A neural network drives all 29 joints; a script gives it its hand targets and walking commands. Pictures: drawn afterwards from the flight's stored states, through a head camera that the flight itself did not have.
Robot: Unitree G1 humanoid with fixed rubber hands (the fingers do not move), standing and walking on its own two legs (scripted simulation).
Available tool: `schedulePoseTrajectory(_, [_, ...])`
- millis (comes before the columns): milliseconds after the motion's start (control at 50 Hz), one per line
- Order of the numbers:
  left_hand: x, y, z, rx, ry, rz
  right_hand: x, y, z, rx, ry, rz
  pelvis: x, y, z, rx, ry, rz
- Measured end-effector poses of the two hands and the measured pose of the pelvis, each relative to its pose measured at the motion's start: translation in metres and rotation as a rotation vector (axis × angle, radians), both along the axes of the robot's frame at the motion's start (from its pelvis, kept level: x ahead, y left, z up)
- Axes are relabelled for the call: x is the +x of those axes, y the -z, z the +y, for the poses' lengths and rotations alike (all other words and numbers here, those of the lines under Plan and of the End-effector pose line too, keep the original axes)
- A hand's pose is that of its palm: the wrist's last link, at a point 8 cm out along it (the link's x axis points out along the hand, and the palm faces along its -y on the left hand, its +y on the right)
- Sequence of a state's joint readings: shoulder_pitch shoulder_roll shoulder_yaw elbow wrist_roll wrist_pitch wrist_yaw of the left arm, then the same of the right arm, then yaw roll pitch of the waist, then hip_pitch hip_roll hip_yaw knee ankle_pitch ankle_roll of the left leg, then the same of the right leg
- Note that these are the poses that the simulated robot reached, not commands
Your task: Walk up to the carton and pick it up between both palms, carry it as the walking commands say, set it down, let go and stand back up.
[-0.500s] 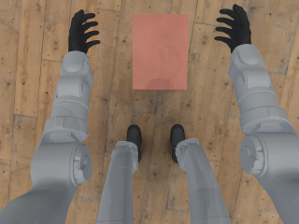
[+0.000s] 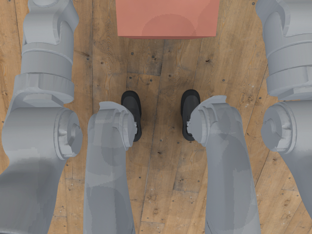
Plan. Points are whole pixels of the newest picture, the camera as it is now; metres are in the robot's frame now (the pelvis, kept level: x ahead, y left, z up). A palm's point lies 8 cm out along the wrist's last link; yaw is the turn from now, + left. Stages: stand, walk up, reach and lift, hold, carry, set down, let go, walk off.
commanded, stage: reach and lift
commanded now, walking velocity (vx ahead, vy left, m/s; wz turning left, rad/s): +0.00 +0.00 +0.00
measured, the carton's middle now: out of the picture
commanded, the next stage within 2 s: none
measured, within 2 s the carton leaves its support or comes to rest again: neither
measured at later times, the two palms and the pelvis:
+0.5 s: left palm out of the picture +0.54 +0.16 -0.30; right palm out of the picture +0.53 -0.18 -0.30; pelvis -0.01 +0.00 -0.10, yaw +0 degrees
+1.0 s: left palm out of the picture +0.55 +0.16 -0.32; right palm out of the picture +0.54 -0.18 -0.32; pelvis -0.01 +0.00 -0.13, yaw +0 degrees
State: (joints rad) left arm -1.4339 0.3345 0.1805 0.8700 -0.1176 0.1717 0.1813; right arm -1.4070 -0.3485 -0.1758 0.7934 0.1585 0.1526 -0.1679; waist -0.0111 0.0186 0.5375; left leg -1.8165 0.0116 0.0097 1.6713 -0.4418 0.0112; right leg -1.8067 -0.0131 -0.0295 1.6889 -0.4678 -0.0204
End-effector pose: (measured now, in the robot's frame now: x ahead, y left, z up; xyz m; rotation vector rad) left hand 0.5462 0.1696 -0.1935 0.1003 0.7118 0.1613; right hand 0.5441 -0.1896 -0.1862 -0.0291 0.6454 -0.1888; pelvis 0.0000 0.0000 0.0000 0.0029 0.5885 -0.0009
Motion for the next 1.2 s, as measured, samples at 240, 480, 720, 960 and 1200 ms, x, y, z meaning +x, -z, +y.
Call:
schedulePoseTrajectory(240, [0.000,0.020,-0.004,-0.018,0.031,-0.031,-0.005,0.033,0.013,0.001,-0.007,0.086,-0.012,0.064,0.005,-0.011,-0.006,-0.092])
schedulePoseTrajectory(480, [-0.009,0.099,-0.009,-0.041,0.046,0.069,-0.019,0.111,0.011,0.022,-0.019,0.161,-0.011,0.097,0.004,-0.009,-0.005,-0.022])
schedulePoseTrajectory(720, [-0.002,0.126,-0.006,-0.026,0.033,0.037,-0.010,0.139,0.009,0.028,-0.014,0.110,-0.009,0.126,0.002,-0.004,-0.005,-0.012])
schedulePoseTrajectory(960, [0.001,0.122,-0.008,-0.030,0.040,0.023,-0.003,0.130,0.009,0.017,-0.019,0.091,-0.010,0.128,0.002,-0.005,-0.005,-0.020])
schedulePoseTrajectory(1200, [-0.001,0.127,-0.027,-0.051,0.090,0.034,-0.003,0.134,0.030,0.037,-0.062,0.100,-0.009,0.128,0.003,-0.006,-0.005,-0.016])
